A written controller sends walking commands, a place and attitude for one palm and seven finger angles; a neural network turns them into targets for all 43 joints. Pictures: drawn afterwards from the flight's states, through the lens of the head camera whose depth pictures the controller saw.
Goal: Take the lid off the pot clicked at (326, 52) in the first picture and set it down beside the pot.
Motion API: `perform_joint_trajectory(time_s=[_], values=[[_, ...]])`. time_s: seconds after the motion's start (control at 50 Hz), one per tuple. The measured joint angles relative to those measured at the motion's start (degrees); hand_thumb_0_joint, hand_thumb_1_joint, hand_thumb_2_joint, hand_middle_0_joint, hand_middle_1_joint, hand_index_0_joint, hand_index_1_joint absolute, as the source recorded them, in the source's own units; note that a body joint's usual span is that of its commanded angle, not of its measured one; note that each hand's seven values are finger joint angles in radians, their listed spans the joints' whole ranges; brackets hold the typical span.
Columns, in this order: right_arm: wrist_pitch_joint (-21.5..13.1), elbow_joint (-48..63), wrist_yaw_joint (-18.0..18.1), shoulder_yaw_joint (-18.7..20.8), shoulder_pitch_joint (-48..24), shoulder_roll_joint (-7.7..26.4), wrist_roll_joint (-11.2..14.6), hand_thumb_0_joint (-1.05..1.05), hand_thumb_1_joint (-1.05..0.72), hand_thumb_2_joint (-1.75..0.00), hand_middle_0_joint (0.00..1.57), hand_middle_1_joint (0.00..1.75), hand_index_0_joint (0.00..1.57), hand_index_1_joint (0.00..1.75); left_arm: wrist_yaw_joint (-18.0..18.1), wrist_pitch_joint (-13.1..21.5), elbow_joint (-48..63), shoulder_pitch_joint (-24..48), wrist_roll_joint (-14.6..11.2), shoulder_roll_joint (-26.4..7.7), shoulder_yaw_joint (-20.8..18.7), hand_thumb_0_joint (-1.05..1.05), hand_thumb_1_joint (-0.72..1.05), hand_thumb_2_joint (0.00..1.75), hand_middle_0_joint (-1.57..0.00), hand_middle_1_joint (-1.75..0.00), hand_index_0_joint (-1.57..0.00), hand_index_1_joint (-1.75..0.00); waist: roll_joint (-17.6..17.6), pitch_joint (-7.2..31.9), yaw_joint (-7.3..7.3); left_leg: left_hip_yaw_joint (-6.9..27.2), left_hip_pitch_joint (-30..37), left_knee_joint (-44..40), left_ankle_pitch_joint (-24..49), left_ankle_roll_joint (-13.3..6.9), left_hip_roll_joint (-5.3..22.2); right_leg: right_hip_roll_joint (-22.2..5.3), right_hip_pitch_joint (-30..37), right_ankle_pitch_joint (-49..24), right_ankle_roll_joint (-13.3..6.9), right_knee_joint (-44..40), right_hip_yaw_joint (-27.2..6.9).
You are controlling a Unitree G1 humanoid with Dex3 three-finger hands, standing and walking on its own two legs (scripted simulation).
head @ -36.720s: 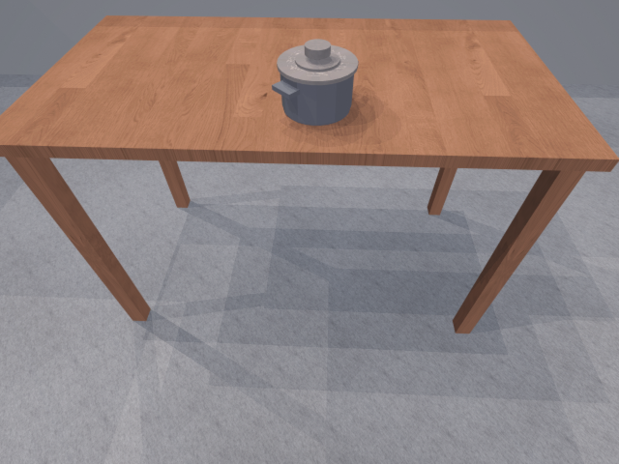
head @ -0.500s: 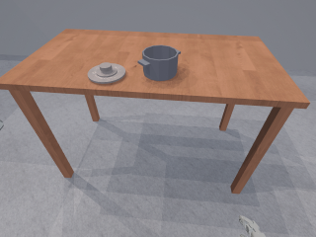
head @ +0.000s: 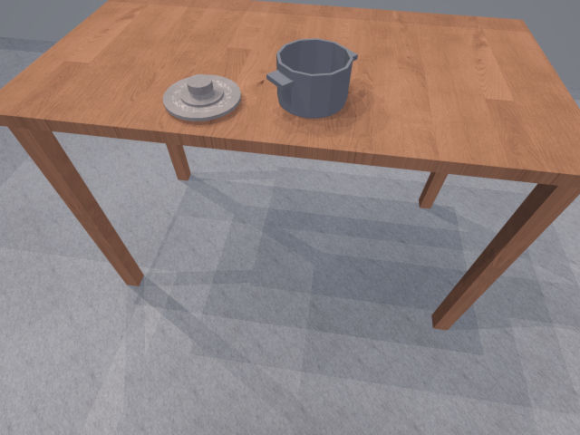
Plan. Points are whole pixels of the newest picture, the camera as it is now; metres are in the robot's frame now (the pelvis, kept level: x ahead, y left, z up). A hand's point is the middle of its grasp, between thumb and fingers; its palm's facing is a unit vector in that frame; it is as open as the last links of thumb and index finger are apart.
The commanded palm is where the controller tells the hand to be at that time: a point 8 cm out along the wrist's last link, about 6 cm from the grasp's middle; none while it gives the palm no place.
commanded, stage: stop stepping back and stand still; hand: left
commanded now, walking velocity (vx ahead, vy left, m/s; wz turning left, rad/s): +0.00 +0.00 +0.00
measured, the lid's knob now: (200, 84) +0.74 +0.22 +0.07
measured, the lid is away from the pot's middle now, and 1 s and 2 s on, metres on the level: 0.24 0.24 0.24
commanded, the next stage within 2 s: let the arm hang, fingers relaxed in 0.62 s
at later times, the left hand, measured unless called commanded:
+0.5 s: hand out of the picture +0.07 +0.21 -0.17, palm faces -0.01 -0.98 -0.21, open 7.3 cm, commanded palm none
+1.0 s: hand out of the picture +0.03 +0.20 -0.17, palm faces -0.02 -0.98 -0.19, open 7.3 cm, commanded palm none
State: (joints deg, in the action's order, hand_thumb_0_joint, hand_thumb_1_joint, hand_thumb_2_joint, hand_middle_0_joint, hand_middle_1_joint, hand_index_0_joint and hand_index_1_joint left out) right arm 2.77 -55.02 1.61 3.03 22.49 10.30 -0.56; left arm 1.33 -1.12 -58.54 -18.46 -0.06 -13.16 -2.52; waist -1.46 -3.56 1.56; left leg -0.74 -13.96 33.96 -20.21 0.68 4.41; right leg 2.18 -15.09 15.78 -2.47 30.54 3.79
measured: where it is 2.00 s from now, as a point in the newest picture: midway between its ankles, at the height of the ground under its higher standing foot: outside the picture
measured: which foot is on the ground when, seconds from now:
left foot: down 0.00-1.00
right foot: down 0.00-1.00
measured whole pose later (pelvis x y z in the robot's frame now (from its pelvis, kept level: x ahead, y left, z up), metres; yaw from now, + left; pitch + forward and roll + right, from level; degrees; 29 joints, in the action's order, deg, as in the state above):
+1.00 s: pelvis +0.02 +0.03 +0.01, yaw -4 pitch +0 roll -1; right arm 0.7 -61.0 2.2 2.6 17.8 6.0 -0.4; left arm 2.4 -0.1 -65.0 -14.4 0.2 -7.9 -1.7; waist -0.4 -4.0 1.1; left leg -5.5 -7.6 27.1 -18.9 -0.3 2.5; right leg 0.6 -11.5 14.3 0.2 26.3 -0.8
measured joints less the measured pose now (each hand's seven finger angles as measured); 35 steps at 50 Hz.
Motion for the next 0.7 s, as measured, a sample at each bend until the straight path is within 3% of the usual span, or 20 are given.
perform_joint_trajectory(time_s=[0.08,0.26,0.7], values=[[-0.5,-1.8,0.0,-0.3,-0.4,-0.9,0.0,0.01,-0.91,-0.9,0.2,0.3,0.2,0.3,0.6,0.1,-2.6,1.2,-0.1,1.0,0.5,-0.01,0.94,0.9,-0.2,-0.3,-0.19,-0.3,-1.1,0.4,0.18,-0.7,1.8,-3.3,1.5,0.9,-0.5,-0.4,1.5,-1.4,0.6,-3.0,-0.7],[-1.5,-4.3,0.3,-1.4,-3.1,-4.1,-0.3,0.02,-0.92,-0.9,0.2,0.3,0.2,0.3,0.7,1.0,-3.7,6.0,-0.2,4.5,1.3,0.0,0.91,0.9,-0.2,-0.3,-0.19,-0.3,-0.5,0.8,-0.28,-2.6,4.3,-6.5,2.6,-0.3,-1.8,-1.6,2.7,-2.2,1.9,-4.5,-2.5],[-2.2,-5.5,0.6,-0.4,-4.2,-3.9,0.0,0.01,-0.91,-0.9,0.2,0.3,0.2,0.3,0.9,1.0,-5.4,5.6,0.2,4.3,0.6,0.0,0.92,0.9,-0.2,-0.3,-0.19,-0.3,0.8,0.3,-0.23,-4.5,6.6,-7.2,1.7,-1.0,-2.3,-2.0,3.7,-1.4,2.7,-4.1,-4.4]])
